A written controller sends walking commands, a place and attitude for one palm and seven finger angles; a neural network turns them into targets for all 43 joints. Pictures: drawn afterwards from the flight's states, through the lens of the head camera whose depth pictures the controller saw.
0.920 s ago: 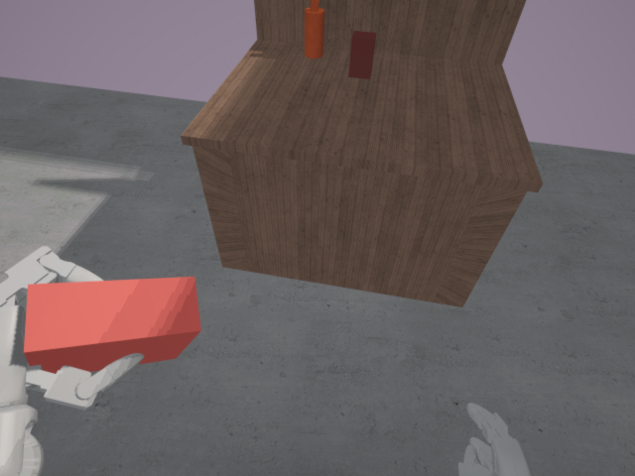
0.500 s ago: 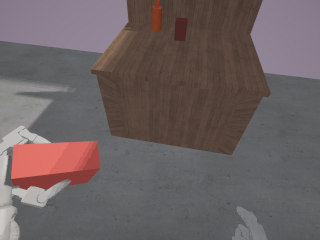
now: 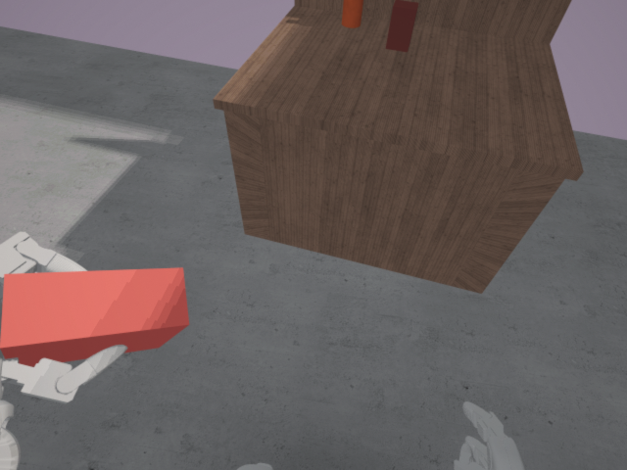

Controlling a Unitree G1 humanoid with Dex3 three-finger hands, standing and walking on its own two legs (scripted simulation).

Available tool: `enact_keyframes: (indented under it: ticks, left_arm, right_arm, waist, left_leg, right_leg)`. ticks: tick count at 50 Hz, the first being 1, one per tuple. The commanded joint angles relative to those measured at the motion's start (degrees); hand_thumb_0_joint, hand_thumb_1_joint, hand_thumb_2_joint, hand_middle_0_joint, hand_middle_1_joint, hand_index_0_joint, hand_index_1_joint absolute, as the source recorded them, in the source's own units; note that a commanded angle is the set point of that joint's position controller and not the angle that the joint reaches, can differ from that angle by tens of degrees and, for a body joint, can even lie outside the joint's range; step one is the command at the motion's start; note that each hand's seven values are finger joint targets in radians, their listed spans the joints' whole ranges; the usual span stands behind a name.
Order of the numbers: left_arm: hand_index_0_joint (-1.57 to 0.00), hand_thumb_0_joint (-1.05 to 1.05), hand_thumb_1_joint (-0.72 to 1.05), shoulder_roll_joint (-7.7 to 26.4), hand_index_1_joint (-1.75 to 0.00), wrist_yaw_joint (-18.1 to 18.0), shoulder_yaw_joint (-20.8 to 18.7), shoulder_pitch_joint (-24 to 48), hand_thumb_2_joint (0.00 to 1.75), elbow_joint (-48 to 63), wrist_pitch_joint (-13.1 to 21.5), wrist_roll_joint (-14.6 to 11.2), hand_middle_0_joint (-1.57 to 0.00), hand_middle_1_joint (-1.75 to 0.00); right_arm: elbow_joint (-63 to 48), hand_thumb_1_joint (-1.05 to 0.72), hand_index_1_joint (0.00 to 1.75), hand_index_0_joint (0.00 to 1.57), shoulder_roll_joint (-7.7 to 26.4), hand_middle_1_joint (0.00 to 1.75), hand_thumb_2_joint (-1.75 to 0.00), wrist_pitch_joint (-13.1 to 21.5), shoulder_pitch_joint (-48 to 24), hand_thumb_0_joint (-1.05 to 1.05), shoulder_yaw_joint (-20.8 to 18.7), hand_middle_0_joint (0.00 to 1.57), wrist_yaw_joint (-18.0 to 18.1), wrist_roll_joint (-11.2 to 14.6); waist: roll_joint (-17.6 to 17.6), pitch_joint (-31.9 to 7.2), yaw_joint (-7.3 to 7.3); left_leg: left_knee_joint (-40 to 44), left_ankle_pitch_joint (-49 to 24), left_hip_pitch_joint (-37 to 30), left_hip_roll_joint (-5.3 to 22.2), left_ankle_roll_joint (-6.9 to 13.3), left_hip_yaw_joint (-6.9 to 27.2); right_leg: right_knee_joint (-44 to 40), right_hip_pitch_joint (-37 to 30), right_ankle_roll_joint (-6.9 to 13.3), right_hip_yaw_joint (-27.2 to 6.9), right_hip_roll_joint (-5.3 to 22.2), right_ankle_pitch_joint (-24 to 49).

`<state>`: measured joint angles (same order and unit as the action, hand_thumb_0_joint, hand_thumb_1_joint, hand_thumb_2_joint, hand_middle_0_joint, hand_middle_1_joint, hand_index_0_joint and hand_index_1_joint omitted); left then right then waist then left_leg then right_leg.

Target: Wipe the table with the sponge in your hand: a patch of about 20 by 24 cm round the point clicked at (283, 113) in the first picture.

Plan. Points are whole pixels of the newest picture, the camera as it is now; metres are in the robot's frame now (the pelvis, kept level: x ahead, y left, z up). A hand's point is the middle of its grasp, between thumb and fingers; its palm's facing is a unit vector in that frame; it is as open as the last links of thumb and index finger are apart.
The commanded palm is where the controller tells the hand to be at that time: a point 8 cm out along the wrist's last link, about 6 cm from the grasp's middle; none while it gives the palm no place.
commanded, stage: walk to a spot facing it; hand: left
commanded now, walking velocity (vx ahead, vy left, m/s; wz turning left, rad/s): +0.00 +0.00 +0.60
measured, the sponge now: (124, 315) +0.23 +0.20 +0.14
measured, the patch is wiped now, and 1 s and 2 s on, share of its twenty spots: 0.00 0.00 0.00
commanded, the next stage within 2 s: none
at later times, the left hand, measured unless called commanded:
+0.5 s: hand out of the picture +0.10 +0.28 +0.17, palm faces +0.68 -0.64 -0.35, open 9.7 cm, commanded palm +0.04 +0.30 +0.19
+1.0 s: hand out of the picture +0.06 +0.24 +0.17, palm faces +0.77 -0.44 -0.46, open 9.7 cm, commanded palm -0.01 +0.25 +0.19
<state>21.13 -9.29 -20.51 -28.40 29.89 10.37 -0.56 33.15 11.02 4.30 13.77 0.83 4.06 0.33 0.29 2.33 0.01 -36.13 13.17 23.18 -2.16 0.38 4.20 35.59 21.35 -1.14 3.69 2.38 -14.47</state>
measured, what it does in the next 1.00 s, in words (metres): steps on the spot, turning left: left foot, then right foot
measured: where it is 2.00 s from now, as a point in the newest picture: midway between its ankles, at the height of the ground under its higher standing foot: outside the picture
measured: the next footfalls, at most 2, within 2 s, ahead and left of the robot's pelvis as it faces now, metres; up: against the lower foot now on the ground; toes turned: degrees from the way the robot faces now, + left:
left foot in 0.44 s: -0.03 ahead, +0.12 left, +0.00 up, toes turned +23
right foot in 0.80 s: +0.11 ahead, -0.12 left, +0.00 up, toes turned +23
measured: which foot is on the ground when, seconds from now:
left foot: down 0.00-0.16, up 0.18-0.42, down 0.44-0.80, up 0.82-1.00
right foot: down 0.00-0.46, up 0.48-0.78, down 0.80-1.00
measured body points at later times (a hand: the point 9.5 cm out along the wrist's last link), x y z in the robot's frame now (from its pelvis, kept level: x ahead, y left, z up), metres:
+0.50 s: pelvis -0.02 -0.02 +0.00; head -0.01 +0.01 +0.45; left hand +0.06 +0.31 +0.19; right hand +0.22 -0.20 -0.06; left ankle -0.06 +0.11 -0.72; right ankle +0.03 -0.13 -0.70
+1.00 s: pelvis +0.03 -0.07 +0.01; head +0.05 -0.08 +0.46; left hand +0.01 +0.26 +0.20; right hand +0.30 -0.17 -0.09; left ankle -0.05 +0.06 -0.61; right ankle +0.07 -0.14 -0.72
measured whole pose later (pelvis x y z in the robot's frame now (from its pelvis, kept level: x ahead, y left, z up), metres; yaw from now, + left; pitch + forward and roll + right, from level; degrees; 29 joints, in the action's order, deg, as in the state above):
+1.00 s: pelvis +0.03 -0.07 +0.01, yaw +37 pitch -2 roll +2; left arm 19.0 -6.8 -17.1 -28.9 26.3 10.4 0.0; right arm 38.0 14.0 2.6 12.4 -1.0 3.7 -0.8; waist -0.8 2.7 0.4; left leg -72.8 17.8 33.9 2.9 -2.5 -1.7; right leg 30.5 10.7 1.9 12.3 5.6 -18.0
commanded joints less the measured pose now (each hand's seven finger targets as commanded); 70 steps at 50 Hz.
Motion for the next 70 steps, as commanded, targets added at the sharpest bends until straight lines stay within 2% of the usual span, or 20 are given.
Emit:
enact_keyframes:
  ticks: [1, 5, 8, 9, 14, 21, 23, 24, 29, 38, 39, 41, 44, 49, 58, 61, 62, 64, 65, 70]
  left_arm:
    - [-1.2, 0.0, 0.1, 7.97, -1.6, -0.28, -5.4, 4.45, 1.3, 15.19, 4.37, -0.73, -1.2, -1.6]
    - [-1.2, 0.0, 0.1, 8.12, -1.6, 0.25, -5.62, 1.65, 1.3, 14.7, 4.19, -1.01, -1.2, -1.6]
    - [-1.2, 0.0, 0.1, 10.08, -1.6, -0.7, -6.89, 2.14, 1.3, 13.19, 2.6, -1.84, -1.2, -1.6]
    - [-1.2, 0.0, 0.1, 9.03, -1.6, -0.92, -6.53, 2.81, 1.3, 11.16, 2.17, -1.81, -1.2, -1.6]
    - [-1.2, 0.0, 0.1, 9.79, -1.6, -0.11, -5.95, 4.32, 1.3, 8.04, 2.52, -0.67, -1.2, -1.6]
    - [-1.2, 0.0, 0.1, 9.45, -1.6, -1.79, -5.0, 6.99, 1.3, 17.47, 3.08, -1.64, -1.2, -1.6]
    - [-1.2, 0.0, 0.1, 9.07, -1.6, -1.51, -4.16, 7.29, 1.3, 22.41, 4.78, -1.86, -1.2, -1.6]
    - [-1.2, 0.0, 0.1, 9.9, -1.6, -0.94, -5.05, 6.03, 1.3, 20.46, 5.57, -0.37, -1.2, -1.6]
    - [-1.2, 0.0, 0.1, 7.14, -1.6, 0.44, -4.53, 4.83, 1.3, 18.02, 4.95, -0.36, -1.2, -1.6]
    - [-1.2, 0.0, 0.1, 6.32, -1.6, 1.17, -3.23, 9.1, 1.3, 6.74, 3.15, -0.96, -1.2, -1.6]
    - [-1.2, 0.0, 0.1, 7.07, -1.6, 1.11, -3.06, 9.88, 1.3, 7.14, 2.54, -0.41, -1.2, -1.6]
    - [-1.2, 0.0, 0.1, 11.95, -1.6, 0.57, -5.2, 11.66, 1.3, 7.65, 1.48, -0.26, -1.2, -1.6]
    - [-1.2, 0.0, 0.1, 12.39, -1.6, 0.86, -6.48, 9.8, 1.3, 9.23, 3.19, -0.17, -1.2, -1.6]
    - [-1.2, 0.0, 0.1, 11.66, -1.6, 0.51, -7.1, 8.87, 1.3, 10.52, 4.77, -0.45, -1.2, -1.6]
    - [-1.2, 0.0, 0.1, 8.59, -1.6, -2.13, -6.58, 3.42, 1.3, 11.06, 3.89, -1.37, -1.2, -1.6]
    - [-1.2, 0.0, 0.1, 8.47, -1.6, -2.85, -5.24, 6.53, 1.3, 14.4, 3.7, -1.46, -1.2, -1.6]
    - [-1.2, 0.0, 0.1, 8.33, -1.6, -2.97, -4.79, 8.16, 1.3, 16.34, 4.25, -1.41, -1.2, -1.6]
    - [-1.2, 0.0, 0.1, 8.17, -1.6, -3.12, -3.68, 8.7, 1.3, 20.71, 6.22, -0.75, -1.2, -1.6]
    - [-1.2, 0.0, 0.1, 12.7, -1.6, -3.21, -5.94, 11.32, 1.3, 20.92, 6.73, 0.52, -1.2, -1.6]
    - [-1.2, 0.0, 0.1, 11.99, -1.6, -1.16, -8.47, 5.88, 1.3, 23.03, 6.12, -0.49, -1.2, -1.6]
  right_arm:
    - [-8.25, -0.9, 0.3, 0.2, 7.66, 0.3, -0.9, 4.25, -4.72, 0.0, -2.89, 0.2, 0.7, -1.01]
    - [-7.79, -0.9, 0.3, 0.2, 7.26, 0.3, -0.9, 4.49, -5.16, 0.0, -3.19, 0.2, 0.01, -0.93]
    - [-9.08, -0.9, 0.3, 0.2, 6.22, 0.3, -0.9, 2.93, -5.3, 0.0, -3.94, 0.2, -0.42, 0.2]
    - [-8.25, -0.9, 0.3, 0.2, 7.31, 0.3, -0.9, 2.39, -5.04, 0.0, -4.1, 0.2, -0.13, -0.17]
    - [-8.68, -0.9, 0.3, 0.2, 4.68, 0.3, -0.9, 1.03, -7.31, 0.0, -1.8, 0.2, 1.29, -0.59]
    - [-9.65, -0.9, 0.3, 0.2, 5.81, 0.3, -0.9, 2.45, -3.68, 0.0, -2.68, 0.2, 1.99, -1.83]
    - [-10.1, -0.9, 0.3, 0.2, 8.21, 0.3, -0.9, 3.82, -4.08, 0.0, -3.38, 0.2, 1.08, -1.56]
    - [-7.94, -0.9, 0.3, 0.2, 6.79, 0.3, -0.9, 4.49, -1.56, 0.0, -3.25, 0.2, 0.31, -1.49]
    - [-6.57, -0.9, 0.3, 0.2, 7.95, 0.3, -0.9, 5.29, -3.28, 0.0, -4.85, 0.2, -1.41, 0.19]
    - [-5.49, -0.9, 0.3, 0.2, 6.4, 0.3, -0.9, 4.03, -6.56, 0.0, -2.38, 0.2, -0.02, -0.69]
    - [-5.66, -0.9, 0.3, 0.2, 5.52, 0.3, -0.9, 3.91, -6.89, 0.0, -1.94, 0.2, 0.05, -0.42]
    - [-6.23, -0.9, 0.3, 0.2, 5.2, 0.3, -0.9, 3.96, -9.28, 0.0, -2.41, 0.2, 0.17, -0.58]
    - [-4.87, -0.9, 0.3, 0.2, 6.57, 0.3, -0.9, 2.99, -8.49, 0.0, -2.82, 0.2, -0.4, -1.83]
    - [-5.61, -0.9, 0.3, 0.2, 5.91, 0.3, -0.9, 1.54, -9.45, 0.0, -3.04, 0.2, 0.38, -1.14]
    - [-9.66, -0.9, 0.3, 0.2, 5.85, 0.3, -0.9, 1.43, -5.34, 0.0, -4.17, 0.2, -0.34, -0.7]
    - [-9.79, -0.9, 0.3, 0.2, 5.98, 0.3, -0.9, 1.2, -3.68, 0.0, -4.31, 0.2, 0.21, -0.72]
    - [-9.81, -0.9, 0.3, 0.2, 6.6, 0.3, -0.9, 1.26, -2.7, 0.0, -4.57, 0.2, 0.68, -0.69]
    - [-10.28, -0.9, 0.3, 0.2, 7.79, 0.3, -0.9, 2.09, -3.96, 0.0, -4.09, 0.2, 0.24, -0.9]
    - [-9.95, -0.9, 0.3, 0.2, 6.52, 0.3, -0.9, 2.68, -4.12, 0.0, -2.84, 0.2, -0.56, -0.91]
    - [-6.73, -0.9, 0.3, 0.2, 5.77, 0.3, -0.9, 3.43, -5.57, 0.0, -3.54, 0.2, -1.36, 0.17]
  waist:
    - [-12.28, -9.31, -0.25]
    - [-10.49, -10.37, 0.62]
    - [11.34, -9.59, 0.82]
    - [7.68, -8.89, 0.51]
    - [7.88, -5.1, -0.25]
    - [1.54, -10.31, -1.17]
    - [-22.45, -9.63, -0.58]
    - [-19.81, -8.71, -0.8]
    - [-15.13, -6.2, -0.7]
    - [-12.06, -2.38, 1.36]
    - [-6.18, -3.36, 1.91]
    - [18.78, -3.03, 2.61]
    - [6.06, -3.3, 0.43]
    - [6.64, -2.48, -0.16]
    - [11.54, -4.96, 2.76]
    - [7.5, -8.48, 0.01]
    - [1.7, -11.7, -1.74]
    - [-24.34, -13.99, -0.83]
    - [-16.81, -11.17, -1.31]
    - [-14.41, -6.14, 0.47]
  left_leg:
    - [16.77, -4.02, 4.94, 12.6, 6.23, 18.29]
    - [10.8, -10.67, 3.13, 10.78, 5.43, 16.04]
    - [-18.42, 13.16, 10.19, -0.47, -2.29, -2.69]
    - [-27.37, 14.12, 8.21, 1.32, -2.47, -1.52]
    - [-20.44, 10.53, 2.27, 6.24, -2.86, -4.96]
    - [11.91, 1.29, -12.77, 3.11, -0.06, -9.87]
    - [15.73, -27.42, -24.26, 23.49, 12.3, 21.06]
    - [14.86, -28.53, -26.44, 26.8, 15.64, 28.51]
    - [15.86, -5.28, -14.19, 14.99, 10.32, 9.94]
    - [13.49, 20.76, 4.74, 11.7, 7.94, 9.32]
    - [4.04, 21.37, 9.82, 8.09, 5.75, 5.17]
    - [-32.7, 21.22, 24.1, 0.14, 0.09, -2.81]
    - [-42.43, 8.4, 20.87, 5.31, -1.7, -0.91]
    - [-32.63, 2.69, 17.06, 7.21, -3.22, -6.29]
    - [-3.34, 6.37, 7.83, 5.74, -0.39, -15.67]
    - [6.12, 3.35, -7.28, 1.43, 0.58, -18.94]
    - [8.9, 0.54, -18.14, 2.24, 2.13, -16.29]
    - [15.13, -20.71, -35.34, 25.75, 14.09, 23.2]
    - [16.52, -24.1, -33.09, 27.78, 16.77, 27.72]
    - [19.22, -4.9, -15.49, 19.43, 11.17, 7.07]
  right_leg:
    - [5.97, -11.29, -1.32, -3.01, -2.08, -9.14]
    - [-4.7, -14.55, -0.21, -5.45, -1.16, -5.36]
    - [-19.88, -12.42, 9.98, -25.61, 21.8, -4.17]
    - [-20.8, -7.87, 10.38, -21.85, 22.23, -2.1]
    - [-15.75, -4.21, 6.56, -2.09, 16.19, 8.93]
    - [2.64, -8.96, 1.94, 0.79, 13.83, 14.93]
    - [27.06, 14.03, -3.49, 3.29, 0.98, -20.2]
    - [33.9, 21.19, -2.37, -1.25, 1.72, -23.6]
    - [26.85, 12.85, -3.28, -0.02, 1.59, -8.76]
    - [-4.02, -14.13, -2.52, 5.12, -3.26, -10.54]
    - [-10.72, -19.9, -0.93, 1.11, 0.52, -11.37]
    - [-26.43, -20.95, 9.08, -36.82, 26.54, -23.7]
    - [-23.26, -14.46, 8.23, -24.97, 22.42, -15.47]
    - [-20.89, -16.96, 6.26, -1.94, 17.01, 6.02]
    - [-15.68, -22.42, 8.79, 0.74, 18.62, 14.91]
    - [-1.9, -16.82, 6.35, 5.17, 16.25, 19.59]
    - [10.53, -10.65, 3.83, 8.1, 13.77, 21.5]
    - [37.41, 15.33, -0.73, 4.82, 1.6, -20.57]
    - [43.54, 19.08, 0.49, -1.46, 1.5, -21.18]
    - [35.59, 17.06, -1.39, -0.9, 6.01, -8.36]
